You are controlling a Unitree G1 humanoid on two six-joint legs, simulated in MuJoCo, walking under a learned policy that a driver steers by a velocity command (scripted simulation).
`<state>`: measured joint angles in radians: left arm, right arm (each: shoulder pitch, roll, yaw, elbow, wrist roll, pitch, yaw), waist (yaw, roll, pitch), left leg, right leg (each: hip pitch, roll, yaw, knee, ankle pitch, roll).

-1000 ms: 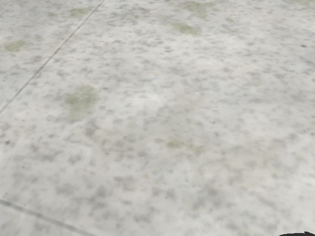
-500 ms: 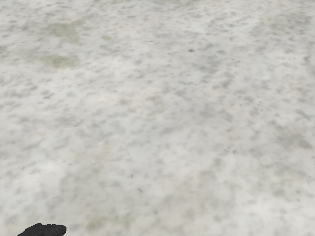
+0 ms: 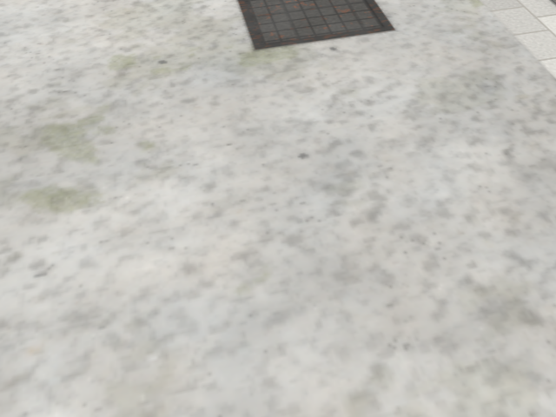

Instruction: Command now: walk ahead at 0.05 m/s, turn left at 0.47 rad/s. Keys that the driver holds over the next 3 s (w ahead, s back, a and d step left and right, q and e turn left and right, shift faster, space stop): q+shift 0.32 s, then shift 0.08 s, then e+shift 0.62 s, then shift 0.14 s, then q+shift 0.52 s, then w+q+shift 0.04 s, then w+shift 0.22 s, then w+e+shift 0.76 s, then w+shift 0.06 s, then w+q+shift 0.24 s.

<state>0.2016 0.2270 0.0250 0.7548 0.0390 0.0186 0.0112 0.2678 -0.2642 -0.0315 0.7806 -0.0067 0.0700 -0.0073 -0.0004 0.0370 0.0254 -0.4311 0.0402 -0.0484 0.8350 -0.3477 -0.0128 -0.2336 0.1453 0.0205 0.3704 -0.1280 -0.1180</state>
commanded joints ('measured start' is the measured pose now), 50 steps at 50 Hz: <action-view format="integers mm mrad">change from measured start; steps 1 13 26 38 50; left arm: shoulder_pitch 60 -86 -60 196 94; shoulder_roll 167 152 133 320 292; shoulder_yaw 46 43 12 84 115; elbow -34 -115 -61 -31 -87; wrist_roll -6 -23 -31 -53 -29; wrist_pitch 0 7 31 5 37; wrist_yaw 18 24 -13 -22 -13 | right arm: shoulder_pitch -62 54 48 -106 -196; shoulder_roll -103 -225 -104 -123 -138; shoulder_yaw -31 -92 -26 -24 -15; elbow -92 -125 -96 -163 -178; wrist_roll -2 5 -20 -32 -12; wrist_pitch -17 -23 -33 -33 -38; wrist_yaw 10 -2 -28 -44 -14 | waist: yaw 49 -12 -47 51 46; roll -106 29 65 -246 -148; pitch -35 -18 -66 -124 -65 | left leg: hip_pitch -23 433 411 -78 -77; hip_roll -21 186 88 -187 -109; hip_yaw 36 -353 -194 -23 -52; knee -14 -451 -453 354 -9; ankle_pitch -102 861 914 -336 -19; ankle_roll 10 297 143 12 -54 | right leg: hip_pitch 126 -460 -211 223 108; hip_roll -374 -130 -160 -498 -217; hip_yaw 204 51 -18 667 515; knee -78 746 421 -15 -5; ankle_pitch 161 -356 -181 691 184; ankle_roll -133 162 149 -279 -92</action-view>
